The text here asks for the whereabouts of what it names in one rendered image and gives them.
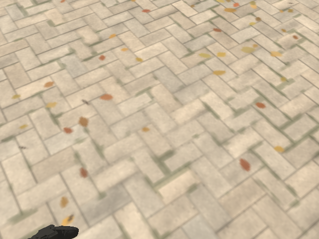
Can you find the robot left hand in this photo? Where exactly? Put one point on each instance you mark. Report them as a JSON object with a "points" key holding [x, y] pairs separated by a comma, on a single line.
{"points": [[56, 232]]}

